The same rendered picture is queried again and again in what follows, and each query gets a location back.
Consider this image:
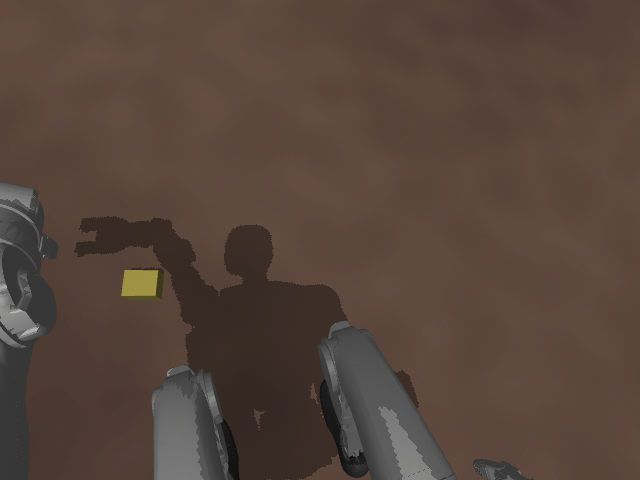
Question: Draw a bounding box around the small box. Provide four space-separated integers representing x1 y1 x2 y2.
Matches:
121 270 164 300

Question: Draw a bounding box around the left robot arm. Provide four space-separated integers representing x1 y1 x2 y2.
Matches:
0 181 57 480

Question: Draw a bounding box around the left robot foot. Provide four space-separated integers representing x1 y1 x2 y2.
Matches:
221 419 240 480

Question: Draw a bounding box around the right robot foot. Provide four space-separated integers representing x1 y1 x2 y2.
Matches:
320 379 369 478

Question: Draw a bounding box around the left robot hand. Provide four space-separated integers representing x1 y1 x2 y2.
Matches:
38 233 58 259

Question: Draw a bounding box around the right robot hand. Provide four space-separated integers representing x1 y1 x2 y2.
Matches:
473 459 535 480

